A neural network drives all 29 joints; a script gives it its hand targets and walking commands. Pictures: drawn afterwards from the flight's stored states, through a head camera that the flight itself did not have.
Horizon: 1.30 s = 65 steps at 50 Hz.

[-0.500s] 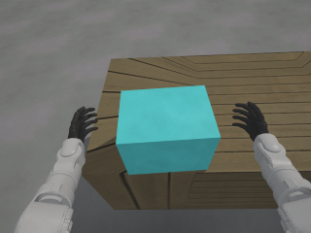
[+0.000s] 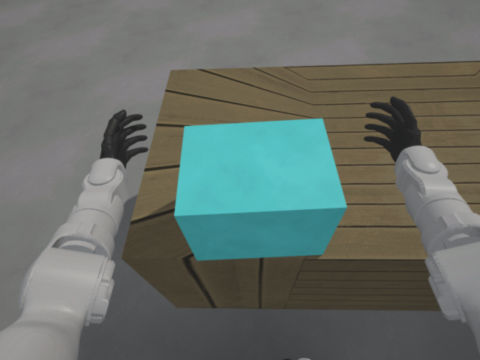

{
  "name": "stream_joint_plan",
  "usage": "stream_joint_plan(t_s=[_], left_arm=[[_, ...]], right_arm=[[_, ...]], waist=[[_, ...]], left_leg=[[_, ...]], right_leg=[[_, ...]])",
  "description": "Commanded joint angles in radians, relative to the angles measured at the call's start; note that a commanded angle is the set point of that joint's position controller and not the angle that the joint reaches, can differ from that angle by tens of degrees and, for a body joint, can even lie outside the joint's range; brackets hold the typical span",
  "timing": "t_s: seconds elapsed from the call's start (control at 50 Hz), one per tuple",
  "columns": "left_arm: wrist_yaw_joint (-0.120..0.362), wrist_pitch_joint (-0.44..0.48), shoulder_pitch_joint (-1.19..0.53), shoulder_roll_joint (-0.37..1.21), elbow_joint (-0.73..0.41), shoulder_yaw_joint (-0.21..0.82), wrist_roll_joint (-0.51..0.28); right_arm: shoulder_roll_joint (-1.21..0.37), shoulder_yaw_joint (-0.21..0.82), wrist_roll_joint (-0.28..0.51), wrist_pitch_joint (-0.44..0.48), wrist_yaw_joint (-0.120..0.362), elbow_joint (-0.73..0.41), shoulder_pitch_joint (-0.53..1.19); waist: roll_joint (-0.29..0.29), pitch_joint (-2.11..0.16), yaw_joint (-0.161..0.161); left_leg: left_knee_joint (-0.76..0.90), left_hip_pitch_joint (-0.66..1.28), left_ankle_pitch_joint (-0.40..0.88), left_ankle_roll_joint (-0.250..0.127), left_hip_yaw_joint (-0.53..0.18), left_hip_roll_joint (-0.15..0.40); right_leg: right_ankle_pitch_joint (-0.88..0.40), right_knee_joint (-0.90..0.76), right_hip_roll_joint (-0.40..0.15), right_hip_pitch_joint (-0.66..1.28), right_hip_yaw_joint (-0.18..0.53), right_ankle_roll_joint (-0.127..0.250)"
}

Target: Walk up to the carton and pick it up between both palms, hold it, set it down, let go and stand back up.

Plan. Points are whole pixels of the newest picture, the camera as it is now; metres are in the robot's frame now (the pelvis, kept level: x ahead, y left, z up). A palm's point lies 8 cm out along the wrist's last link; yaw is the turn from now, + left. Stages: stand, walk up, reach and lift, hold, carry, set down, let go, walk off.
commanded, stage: reach and lift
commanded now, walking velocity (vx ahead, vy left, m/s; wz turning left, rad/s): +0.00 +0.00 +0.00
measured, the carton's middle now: (256, 193) +0.46 +0.00 -0.07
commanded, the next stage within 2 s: none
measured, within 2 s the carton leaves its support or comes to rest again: neither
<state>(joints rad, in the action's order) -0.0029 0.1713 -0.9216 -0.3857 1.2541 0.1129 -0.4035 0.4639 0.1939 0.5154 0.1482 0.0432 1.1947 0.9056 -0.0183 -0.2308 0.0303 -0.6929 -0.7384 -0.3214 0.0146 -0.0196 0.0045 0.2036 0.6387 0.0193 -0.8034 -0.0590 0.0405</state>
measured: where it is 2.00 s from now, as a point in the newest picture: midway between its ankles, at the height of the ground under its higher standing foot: outside the picture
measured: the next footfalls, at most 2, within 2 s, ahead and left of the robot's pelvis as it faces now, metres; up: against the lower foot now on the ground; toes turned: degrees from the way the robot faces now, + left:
none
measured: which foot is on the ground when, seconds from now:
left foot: down 0.00-1.00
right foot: down 0.00-1.00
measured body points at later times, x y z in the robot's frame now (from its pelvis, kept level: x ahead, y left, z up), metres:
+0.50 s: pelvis -0.01 +0.01 -0.03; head +0.12 +0.00 +0.40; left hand +0.44 +0.24 -0.01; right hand +0.45 -0.24 -0.02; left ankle -0.01 +0.13 -0.71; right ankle +0.05 -0.09 -0.71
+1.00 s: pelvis -0.01 +0.00 -0.06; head +0.13 -0.01 +0.37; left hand +0.45 +0.23 -0.04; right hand +0.46 -0.22 -0.04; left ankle -0.01 +0.13 -0.71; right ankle +0.04 -0.09 -0.71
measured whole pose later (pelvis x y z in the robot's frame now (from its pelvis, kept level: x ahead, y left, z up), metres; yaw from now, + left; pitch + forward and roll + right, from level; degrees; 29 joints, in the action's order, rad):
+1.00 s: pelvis -0.01 +0.00 -0.06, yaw -1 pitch +34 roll +1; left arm 0.01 0.41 -0.95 -0.32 1.42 0.15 -0.46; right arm 0.39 0.21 0.51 0.35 0.04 1.31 0.95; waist -0.02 -0.31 0.04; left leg -1.03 -1.18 -0.44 0.01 0.01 0.00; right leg 0.31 0.98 0.01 -1.26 -0.04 0.03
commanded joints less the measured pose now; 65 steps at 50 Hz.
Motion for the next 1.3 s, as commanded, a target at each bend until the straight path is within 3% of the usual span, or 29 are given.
stream_joint_plan(t_s=[0.0, 0.08, 0.28, 0.4, 0.48, 0.54, 0.58, 0.68, 0.74, 0.78, 0.8, 0.9, 1.0, 1.04, 1.1, 1.16, 1.22, 1.28], left_arm=[[0.005, 0.062, -0.45, -0.191, -0.102, -0.015, -0.01], [0.021, 0.09, -0.419, -0.162, -0.022, 0.001, -0.003], [-0.001, 0.243, -0.462, -0.135, -0.015, 0.007, -0.001], [-0.02, 0.297, -0.511, -0.146, 0.015, 0.021, -0.035], [-0.017, 0.317, -0.503, -0.146, 0.036, 0.034, -0.061], [-0.008, 0.317, -0.482, -0.155, 0.069, 0.035, -0.07], [-0.001, 0.319, -0.48, -0.158, 0.08, 0.04, -0.07], [0.007, 0.306, -0.448, -0.163, 0.065, 0.034, -0.089], [0.008, 0.298, -0.465, -0.167, 0.015, 0.03, -0.089], [0.006, 0.296, -0.457, -0.172, 0.009, 0.022, -0.088], [0.005, 0.298, -0.459, -0.171, 0.001, 0.019, -0.081], [0.01, 0.291, -0.446, -0.144, 0.016, 0.007, -0.055], [-0.002, 0.318, -0.497, -0.086, -0.011, 0.017, -0.042], [-0.002, 0.326, -0.51, -0.074, -0.012, 0.018, -0.04], [-0.011, 0.324, -0.505, -0.049, 0.029, 0.006, 0.0], [-0.023, 0.328, -0.478, -0.02, 0.072, -0.012, 0.038], [-0.038, 0.35, -0.493, -0.001, 0.091, -0.02, 0.039], [-0.059, 0.371, -0.503, 0.005, 0.069, -0.04, 0.057]], right_arm=[[0.198, -0.021, 0.023, 0.055, -0.007, -0.101, 0.464], [0.149, 0.03, 0.055, 0.069, 0.001, -0.039, 0.441], [0.161, -0.053, 0.002, 0.203, 0.016, 0.02, 0.428], [0.176, -0.073, -0.031, 0.25, 0.026, 0.046, 0.474], [0.174, -0.052, -0.013, 0.276, 0.029, 0.024, 0.485], [0.175, -0.036, -0.006, 0.283, 0.029, 0.024, 0.489], [0.161, -0.016, 0.002, 0.286, 0.029, 0.013, 0.497], [0.146, 0.04, 0.046, 0.277, 0.03, -0.039, 0.497], [0.141, 0.018, 0.032, 0.269, 0.023, -0.063, 0.492], [0.135, 0.013, 0.026, 0.263, 0.019, -0.069, 0.487], [0.128, 0.008, 0.022, 0.262, 0.016, -0.073, 0.485], [0.1, -0.006, 0.004, 0.255, 0.001, -0.03, 0.475], [0.05, -0.059, -0.057, 0.261, -0.011, -0.01, 0.488], [0.032, -0.078, -0.087, 0.267, -0.017, -0.024, 0.498], [0.032, -0.118, -0.121, 0.276, -0.024, 0.053, 0.493], [0.021, -0.133, -0.145, 0.291, -0.034, 0.089, 0.495], [-0.014, -0.127, -0.161, 0.305, -0.039, 0.073, 0.518], [-0.028, -0.148, -0.18, 0.313, -0.041, 0.058, 0.53]], waist=[[0.064, -0.647, -0.02], [0.059, -0.581, -0.002], [-0.049, -0.741, -0.027], [0.009, -0.83, -0.036], [0.008, -0.896, -0.022], [0.056, -0.912, -0.023], [0.064, -0.912, -0.005], [0.132, -0.918, 0.009], [0.113, -0.955, 0.007], [0.136, -0.96, 0.006], [0.109, -0.957, 0.014], [0.096, -0.891, 0.007], [0.042, -0.914, -0.024], [0.048, -0.904, -0.037], [-0.005, -0.857, -0.038], [-0.019, -0.823, -0.034], [0.007, -0.831, -0.02], [-0.002, -0.868, -0.012]], left_leg=[[0.055, 0.026, 0.348, 0.022, 0.029, -0.03], [0.039, 0.025, 0.335, 0.019, 0.025, -0.03], [-0.082, 0.087, 0.443, 0.068, 0.031, -0.013], [-0.14, 0.016, 0.381, 0.064, 0.045, -0.014], [-0.185, -0.05, 0.378, 0.064, 0.05, -0.02], [-0.207, -0.096, 0.366, 0.058, 0.061, -0.026], [-0.221, -0.147, 0.352, 0.05, 0.066, -0.03], [-0.238, -0.229, 0.329, 0.034, 0.074, -0.039], [-0.245, -0.239, 0.319, 0.036, 0.073, -0.039], [-0.255, -0.245, 0.315, 0.033, 0.075, -0.04], [-0.257, -0.241, 0.321, 0.037, 0.076, -0.042], [-0.254, -0.253, 0.302, 0.038, 0.071, -0.04], [-0.27, -0.209, 0.306, 0.052, 0.072, -0.037], [-0.274, -0.201, 0.302, 0.054, 0.07, -0.039], [-0.266, -0.178, 0.31, 0.071, 0.067, -0.035], [-0.263, -0.156, 0.313, 0.075, 0.064, -0.031], [-0.26, -0.169, 0.285, 0.071, 0.055, -0.03], [-0.26, -0.154, 0.318, 0.075, 0.054, -0.029]], right_leg=[[-0.457, 0.035, -0.007, 0.644, 0.059, -0.073], [-0.413, 0.04, -0.013, 0.581, 0.057, -0.072], [-0.342, 0.118, 0.006, 0.313, 0.001, -0.056], [-0.292, 0.177, 0.014, 0.232, -0.005, -0.077], [-0.312, 0.225, 0.013, 0.226, 0.003, -0.089], [-0.331, 0.252, 0.021, 0.228, 0.005, -0.097], [-0.327, 0.273, 0.015, 0.25, 0.015, -0.1], [-0.342, 0.301, 0.015, 0.311, 0.04, -0.11], [-0.335, 0.307, 0.013, 0.299, 0.044, -0.105], [-0.345, 0.315, 0.016, 0.294, 0.043, -0.107], [-0.355, 0.318, 0.015, 0.298, 0.045, -0.107], [-0.326, 0.311, 0.005, 0.287, 0.058, -0.098], [-0.276, 0.304, 0.007, 0.22, 0.045, -0.089], [-0.266, 0.3, 0.007, 0.217, 0.041, -0.088], [-0.256, 0.289, 0.004, 0.186, 0.04, -0.074], [-0.232, 0.276, 0.011, 0.178, 0.038, -0.071], [-0.204, 0.279, 0.01, 0.173, 0.033, -0.069], [-0.232, 0.29, 0.011, 0.18, 0.031, -0.066]])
